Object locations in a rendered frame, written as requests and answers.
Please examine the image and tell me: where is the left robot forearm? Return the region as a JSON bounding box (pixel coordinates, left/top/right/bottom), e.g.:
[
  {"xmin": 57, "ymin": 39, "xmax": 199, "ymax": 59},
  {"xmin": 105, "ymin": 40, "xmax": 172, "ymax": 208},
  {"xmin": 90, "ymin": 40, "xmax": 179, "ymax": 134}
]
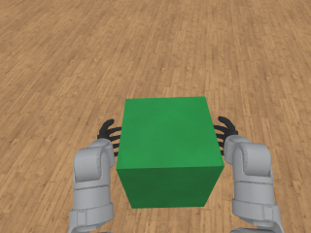
[{"xmin": 68, "ymin": 138, "xmax": 116, "ymax": 233}]

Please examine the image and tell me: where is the robot left hand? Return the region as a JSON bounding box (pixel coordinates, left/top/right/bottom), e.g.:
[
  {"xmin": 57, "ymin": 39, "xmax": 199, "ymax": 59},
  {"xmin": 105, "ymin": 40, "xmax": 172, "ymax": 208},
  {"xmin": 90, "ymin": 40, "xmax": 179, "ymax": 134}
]
[{"xmin": 97, "ymin": 118, "xmax": 121, "ymax": 157}]

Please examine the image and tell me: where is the carton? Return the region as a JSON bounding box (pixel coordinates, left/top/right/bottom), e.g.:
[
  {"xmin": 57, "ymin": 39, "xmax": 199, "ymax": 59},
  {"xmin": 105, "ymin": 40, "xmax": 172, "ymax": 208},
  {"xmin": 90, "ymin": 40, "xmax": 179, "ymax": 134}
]
[{"xmin": 116, "ymin": 96, "xmax": 225, "ymax": 209}]

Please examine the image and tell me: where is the right robot forearm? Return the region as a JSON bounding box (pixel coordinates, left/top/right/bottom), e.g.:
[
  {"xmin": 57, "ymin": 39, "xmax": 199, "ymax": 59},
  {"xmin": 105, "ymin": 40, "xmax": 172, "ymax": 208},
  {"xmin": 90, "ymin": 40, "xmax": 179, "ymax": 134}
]
[{"xmin": 224, "ymin": 134, "xmax": 285, "ymax": 233}]

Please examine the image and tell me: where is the robot right hand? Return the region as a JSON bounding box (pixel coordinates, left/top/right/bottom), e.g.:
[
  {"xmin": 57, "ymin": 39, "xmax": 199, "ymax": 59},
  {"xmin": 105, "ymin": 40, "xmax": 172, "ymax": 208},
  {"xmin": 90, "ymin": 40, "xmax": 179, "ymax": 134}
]
[{"xmin": 213, "ymin": 116, "xmax": 239, "ymax": 156}]

